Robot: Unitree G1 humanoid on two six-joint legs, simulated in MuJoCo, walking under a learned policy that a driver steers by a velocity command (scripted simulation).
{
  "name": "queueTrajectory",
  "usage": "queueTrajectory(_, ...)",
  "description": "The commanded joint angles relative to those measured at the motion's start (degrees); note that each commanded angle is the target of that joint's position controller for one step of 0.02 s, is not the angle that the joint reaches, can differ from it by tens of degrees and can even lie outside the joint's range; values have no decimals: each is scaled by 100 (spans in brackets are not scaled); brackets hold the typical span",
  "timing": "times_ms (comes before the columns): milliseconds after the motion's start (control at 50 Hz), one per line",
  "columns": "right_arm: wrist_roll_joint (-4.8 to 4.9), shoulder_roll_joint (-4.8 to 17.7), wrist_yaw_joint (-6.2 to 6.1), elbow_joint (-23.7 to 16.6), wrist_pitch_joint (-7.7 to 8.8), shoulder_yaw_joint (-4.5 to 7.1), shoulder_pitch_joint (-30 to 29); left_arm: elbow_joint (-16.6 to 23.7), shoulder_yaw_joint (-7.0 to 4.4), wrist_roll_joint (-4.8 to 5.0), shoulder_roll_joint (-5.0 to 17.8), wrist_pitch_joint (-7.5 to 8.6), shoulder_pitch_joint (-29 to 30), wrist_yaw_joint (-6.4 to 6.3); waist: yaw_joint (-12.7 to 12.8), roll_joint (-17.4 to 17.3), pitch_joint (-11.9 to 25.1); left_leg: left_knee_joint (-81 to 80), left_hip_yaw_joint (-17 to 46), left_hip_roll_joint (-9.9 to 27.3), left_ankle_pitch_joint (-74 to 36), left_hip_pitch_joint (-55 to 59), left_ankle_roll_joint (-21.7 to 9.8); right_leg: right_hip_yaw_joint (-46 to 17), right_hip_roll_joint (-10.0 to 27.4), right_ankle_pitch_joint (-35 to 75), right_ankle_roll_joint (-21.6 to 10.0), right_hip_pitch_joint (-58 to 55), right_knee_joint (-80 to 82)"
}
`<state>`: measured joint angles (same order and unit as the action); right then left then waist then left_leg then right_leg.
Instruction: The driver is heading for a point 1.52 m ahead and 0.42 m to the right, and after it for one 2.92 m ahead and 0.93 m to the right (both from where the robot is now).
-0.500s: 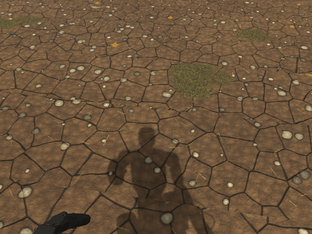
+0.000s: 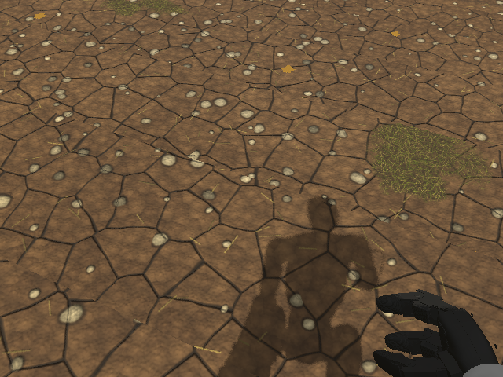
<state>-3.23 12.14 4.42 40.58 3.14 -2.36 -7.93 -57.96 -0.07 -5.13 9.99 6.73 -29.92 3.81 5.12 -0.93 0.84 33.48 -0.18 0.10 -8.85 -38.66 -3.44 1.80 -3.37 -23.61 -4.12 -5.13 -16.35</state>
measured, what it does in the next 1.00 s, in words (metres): goes down: left foot, then right foot 0.16 m lower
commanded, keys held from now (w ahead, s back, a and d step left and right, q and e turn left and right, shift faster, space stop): w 1.00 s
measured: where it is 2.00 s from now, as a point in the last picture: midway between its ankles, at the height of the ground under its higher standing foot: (334, 214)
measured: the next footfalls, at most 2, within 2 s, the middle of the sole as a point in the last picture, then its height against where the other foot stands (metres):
left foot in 0.06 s outside the picture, level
right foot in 0.68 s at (363, 370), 0.16 m lower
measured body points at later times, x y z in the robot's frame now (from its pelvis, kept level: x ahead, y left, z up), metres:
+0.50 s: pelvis +0.29 -0.02 -0.01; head +0.31 -0.03 +0.44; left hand +0.50 +0.18 -0.11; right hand +0.21 -0.23 -0.16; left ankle +0.19 +0.10 -0.73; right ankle +0.49 -0.16 -0.72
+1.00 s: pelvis +0.60 -0.14 -0.15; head +0.61 -0.15 +0.30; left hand +0.50 +0.08 -0.29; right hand +0.75 -0.35 -0.28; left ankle +0.80 +0.01 -0.79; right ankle +0.56 -0.21 -0.89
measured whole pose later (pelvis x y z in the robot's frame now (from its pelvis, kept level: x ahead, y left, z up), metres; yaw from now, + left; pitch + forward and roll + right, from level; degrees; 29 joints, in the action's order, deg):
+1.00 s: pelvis +0.60 -0.14 -0.15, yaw +0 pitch +1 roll -1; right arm -4.4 11.9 5.0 48.7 3.7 -0.6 8.0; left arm -59.9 0.2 -5.0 9.7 5.9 -30.1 2.3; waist 3.5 -2.5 0.7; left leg 56.2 0.0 6.2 -9.8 -49.3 -4.7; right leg 6.5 -3.1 -16.2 -4.6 8.6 -23.5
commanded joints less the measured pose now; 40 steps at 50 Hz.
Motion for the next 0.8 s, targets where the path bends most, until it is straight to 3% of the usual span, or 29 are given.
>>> queueTrajectory(20,52,547,-51,-360,21,301,-493,-4,-278,9,1003,-24,-399,-25,-334,580,-459,-307,-318,-221,865,438,-156,-681,1643,5750,-728,-328,35)
queueTrajectory(60,170,780,-124,-135,83,479,321,21,-413,-16,1262,-77,-166,5,-785,614,105,-344,-448,-398,717,2341,-445,-364,1519,7711,-403,127,-1040)
queueTrajectory(80,222,1036,-178,262,173,560,1565,123,-372,-62,1061,-54,-138,9,-1040,276,1079,345,-45,-26,-196,4698,-957,-309,1241,7023,-85,1414,-2353)
queueTrajectory(100,220,1025,-225,636,202,551,2947,188,-100,-131,385,-4,-876,26,-1174,-529,2435,234,1945,1374,-203,7778,-2190,-295,554,4211,522,3772,-4145)
queueTrajectory(120,54,877,-286,1110,131,587,4257,238,-139,89,490,-35,-56,189,-1810,-521,2249,-1059,3538,2068,510,7822,-2249,-362,-157,-816,511,4750,-5764)
queueTrajectory(140,-20,1002,-360,1203,260,703,3958,639,-253,279,714,-65,896,180,-1724,-179,794,-1570,3087,1881,1717,6592,-1576,-769,289,-604,118,5397,-5990)
queueTrajectory(160,34,909,-378,1020,334,715,2895,698,-298,237,848,-33,1343,37,-1329,-155,-324,-1886,2398,1666,1782,4932,-1360,-737,732,-154,19,5290,-5682)
queueTrajectory(220,124,49,-354,911,336,469,1911,618,-120,-100,251,-141,1097,-163,-535,-116,-196,-2742,1644,1358,1496,2922,-1322,-698,1122,145,-72,3637,-4522)
queueTrajectory(280,45,412,-264,960,461,601,1996,720,-104,96,279,-189,1365,-158,-456,-55,-295,-3009,913,1026,1448,2284,-1145,-283,946,924,142,3382,-3540)
queueTrajectory(320,-97,546,-129,1053,433,630,2222,977,-54,46,163,-214,1903,-78,-546,-143,-303,-2856,381,681,1150,1524,-1019,-33,721,1985,179,2669,-2911)
queueTrajectory(360,-275,501,-54,1123,404,610,2257,833,-7,-35,154,-167,1140,81,-252,-305,-304,-2306,128,635,940,650,-975,-168,687,3169,177,1871,-3865)
queueTrajectory(400,-222,389,-149,1151,484,544,2608,1249,-81,-73,498,-92,1950,13,-592,-121,-404,-1814,415,709,1295,1689,-1064,-295,765,3329,121,2764,-3160)
queueTrajectory(420,-251,322,-281,1576,534,507,3347,1527,-62,52,562,-85,2640,-85,-914,-78,-643,-1295,1163,1321,1509,3771,-1037,-1288,1272,3632,199,4879,-2479)
queueTrajectory(460,-165,60,-533,2099,500,458,5059,1673,-11,22,388,-91,3354,-232,-1675,19,-752,-565,1757,1766,1757,6452,-1112,-1365,1509,3577,471,7349,-1257)
queueTrajectory(480,-24,29,-559,2090,438,431,5247,1648,50,-24,203,-97,3651,-197,-1848,195,-739,-416,1522,1442,1918,5966,-1028,-1021,1456,4133,427,6851,-592)
queueTrajectory(520,-174,-107,-344,1833,262,285,4709,1504,159,-26,-52,-158,3397,-68,-1566,46,-848,-380,885,853,2706,2660,-869,-277,1155,5708,165,3826,-659)
queueTrajectory(540,-263,53,-228,1791,248,288,4493,1500,141,11,112,-220,3219,-23,-1392,-45,-990,-456,956,922,3212,1566,-876,-319,1188,5774,140,2935,-1285)
queueTrajectory(580,-123,178,-241,1660,292,297,4290,1556,43,-45,570,-334,3194,-26,-1258,210,-1262,-115,1161,1122,3479,1778,-689,-503,1397,5088,98,3073,-1094)
queueTrajectory(600,361,663,-614,1526,294,546,3782,1558,-200,793,869,-384,3192,54,-1146,-460,-1062,45,1082,914,3347,2070,-541,-696,1261,4995,226,2879,-833)
queueTrajectory(620,282,662,-791,1559,221,543,3845,1419,-234,834,970,-392,3104,16,-1271,-160,-1065,655,1001,858,3057,2552,-469,-765,1378,4909,276,2892,-439)
queueTrajectory(640,-79,97,-615,1946,198,264,4883,1220,-68,-221,865,-376,2952,-111,-1379,1043,-1071,1220,1245,1011,3417,3312,-193,-507,1556,5318,296,2986,538)
queueTrajectory(660,-65,373,-501,2026,104,339,5036,1110,-191,-250,785,-355,2510,-186,-1072,644,-949,1629,1100,892,2730,3246,-158,-80,1297,5287,233,2208,676)
queueTrajectory(680,-269,545,-326,2107,40,356,5192,783,-417,-8,1232,-259,1440,-255,-631,757,-307,2683,627,534,1958,2539,151,269,1094,5601,87,205,111)
queueTrajectory(700,414,439,-707,1895,-4,600,4679,75,-527,301,1578,-186,44,-143,-260,1015,266,4882,-54,-216,4657,972,-8,37,1494,7612,267,-1318,-1157)
queueTrajectory(720,-383,-840,75,2358,-39,-79,7025,226,-558,314,1749,-220,-1185,156,-472,2556,4020,7576,543,-202,5966,473,398,-1455,2966,7437,-1918,-5274,-2851)
queueTrajectory(740,-128,7,223,2117,78,222,5568,129,-525,-68,1423,-303,-1481,205,475,1331,2719,9023,731,-544,5929,-1003,418,-1862,2653,6433,-1930,-4155,-2398)
queueTrajectory(760,204,408,163,1322,222,358,4075,-10,-562,15,1786,-307,-941,211,296,1469,1273,9104,359,-270,5097,-2571,364,-2540,2942,3229,-1662,-2748,-1201)
queueTrajectory(780,213,483,42,1197,341,377,3371,238,-407,-87,1306,-287,-161,125,128,325,111,8301,190,238,4038,-2716,258,-2169,2625,1760,-1331,-1027,-645)
queueTrajectory(800,127,355,-95,1192,412,367,3553,450,-345,-34,1242,-269,273,130,-248,349,59,7630,317,488,3255,-1911,212,-2057,2707,2735,-1464,354,-514)
Velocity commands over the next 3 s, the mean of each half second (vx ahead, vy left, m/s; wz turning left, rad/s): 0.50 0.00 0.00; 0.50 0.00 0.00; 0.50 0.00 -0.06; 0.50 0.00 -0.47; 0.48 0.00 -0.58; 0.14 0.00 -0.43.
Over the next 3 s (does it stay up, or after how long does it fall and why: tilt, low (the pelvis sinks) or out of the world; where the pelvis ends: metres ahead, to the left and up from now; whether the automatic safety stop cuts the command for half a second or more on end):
stays up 1.52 -0.37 -0.31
